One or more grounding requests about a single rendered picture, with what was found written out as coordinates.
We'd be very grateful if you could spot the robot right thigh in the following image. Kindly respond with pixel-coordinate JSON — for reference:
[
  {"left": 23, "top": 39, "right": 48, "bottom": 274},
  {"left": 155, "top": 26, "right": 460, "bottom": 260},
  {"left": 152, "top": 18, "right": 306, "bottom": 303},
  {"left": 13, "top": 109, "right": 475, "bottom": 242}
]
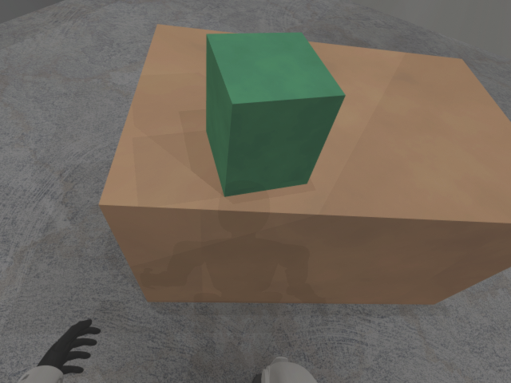
[{"left": 261, "top": 361, "right": 318, "bottom": 383}]

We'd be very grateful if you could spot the pedestal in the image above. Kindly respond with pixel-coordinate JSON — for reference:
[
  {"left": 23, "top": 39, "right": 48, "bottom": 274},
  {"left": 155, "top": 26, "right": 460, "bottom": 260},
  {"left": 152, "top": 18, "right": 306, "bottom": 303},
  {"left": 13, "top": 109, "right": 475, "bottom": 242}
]
[{"left": 98, "top": 24, "right": 511, "bottom": 305}]

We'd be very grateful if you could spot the robot left forearm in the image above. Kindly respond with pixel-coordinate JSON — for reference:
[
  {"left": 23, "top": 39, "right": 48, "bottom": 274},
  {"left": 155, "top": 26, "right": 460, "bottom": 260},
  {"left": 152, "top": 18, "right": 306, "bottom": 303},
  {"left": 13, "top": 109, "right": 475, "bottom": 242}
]
[{"left": 18, "top": 365, "right": 64, "bottom": 383}]

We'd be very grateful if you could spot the left robot hand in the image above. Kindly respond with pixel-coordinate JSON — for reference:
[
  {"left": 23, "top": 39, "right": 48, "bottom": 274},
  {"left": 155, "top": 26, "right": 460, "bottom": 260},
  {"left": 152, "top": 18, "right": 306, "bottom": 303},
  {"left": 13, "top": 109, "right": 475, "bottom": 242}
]
[{"left": 37, "top": 319, "right": 101, "bottom": 375}]

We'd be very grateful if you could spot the robot right shin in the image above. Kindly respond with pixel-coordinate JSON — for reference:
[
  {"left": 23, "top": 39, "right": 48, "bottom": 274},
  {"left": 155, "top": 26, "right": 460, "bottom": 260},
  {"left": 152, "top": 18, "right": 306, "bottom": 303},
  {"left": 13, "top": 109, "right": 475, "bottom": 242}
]
[{"left": 269, "top": 357, "right": 288, "bottom": 366}]

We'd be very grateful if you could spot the carton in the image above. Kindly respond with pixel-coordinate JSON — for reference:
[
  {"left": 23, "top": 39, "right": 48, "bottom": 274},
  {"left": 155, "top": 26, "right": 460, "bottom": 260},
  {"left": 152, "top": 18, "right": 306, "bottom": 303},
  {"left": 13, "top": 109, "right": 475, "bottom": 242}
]
[{"left": 206, "top": 33, "right": 346, "bottom": 197}]

